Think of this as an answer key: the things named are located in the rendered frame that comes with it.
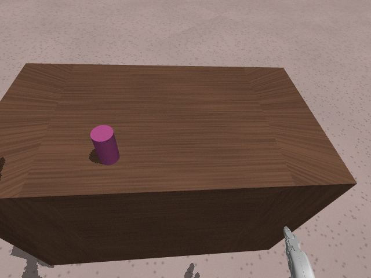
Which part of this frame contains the right robot hand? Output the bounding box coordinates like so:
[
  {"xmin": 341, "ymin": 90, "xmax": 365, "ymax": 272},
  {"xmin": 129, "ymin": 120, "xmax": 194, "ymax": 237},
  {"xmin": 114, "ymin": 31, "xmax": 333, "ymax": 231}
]
[{"xmin": 283, "ymin": 226, "xmax": 315, "ymax": 278}]

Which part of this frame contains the can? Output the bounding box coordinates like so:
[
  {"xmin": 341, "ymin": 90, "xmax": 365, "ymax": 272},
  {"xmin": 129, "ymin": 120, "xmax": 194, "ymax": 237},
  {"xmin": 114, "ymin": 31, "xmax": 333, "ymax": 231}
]
[{"xmin": 90, "ymin": 125, "xmax": 119, "ymax": 165}]

